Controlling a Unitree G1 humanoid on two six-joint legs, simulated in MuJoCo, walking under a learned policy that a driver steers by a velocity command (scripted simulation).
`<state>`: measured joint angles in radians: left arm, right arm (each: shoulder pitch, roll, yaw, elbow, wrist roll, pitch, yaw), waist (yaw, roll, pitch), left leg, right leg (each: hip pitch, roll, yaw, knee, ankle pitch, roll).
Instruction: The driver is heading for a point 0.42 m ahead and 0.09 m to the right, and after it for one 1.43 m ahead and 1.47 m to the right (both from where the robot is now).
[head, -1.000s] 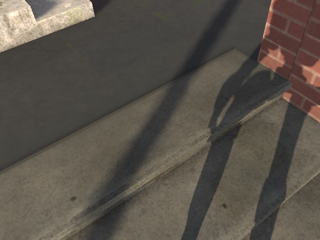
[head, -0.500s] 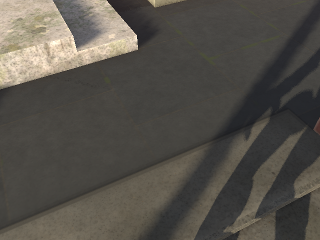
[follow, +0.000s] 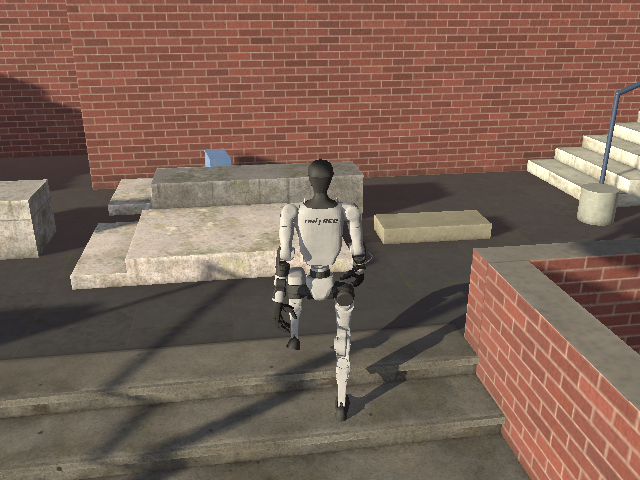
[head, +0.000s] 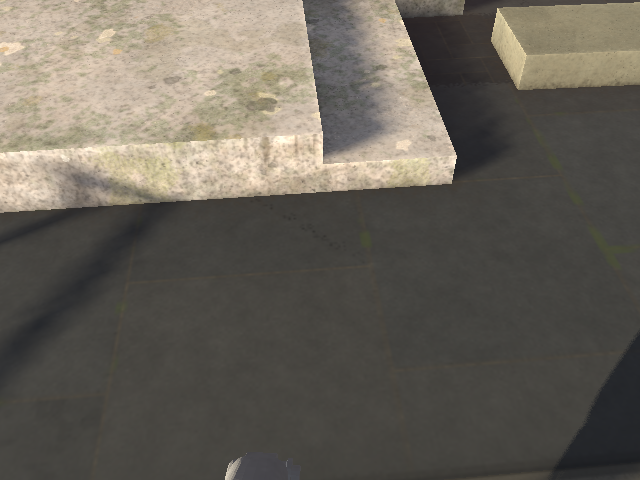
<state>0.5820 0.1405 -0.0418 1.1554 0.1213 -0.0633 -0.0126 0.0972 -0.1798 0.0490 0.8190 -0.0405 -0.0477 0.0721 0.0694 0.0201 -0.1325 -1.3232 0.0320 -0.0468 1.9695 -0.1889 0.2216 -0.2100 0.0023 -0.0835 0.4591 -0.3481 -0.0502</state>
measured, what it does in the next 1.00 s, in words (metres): climbs, turning right: left foot 0.12 m higher, then right foot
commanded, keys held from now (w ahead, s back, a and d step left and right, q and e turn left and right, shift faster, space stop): w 0.24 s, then w+e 0.12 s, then e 0.64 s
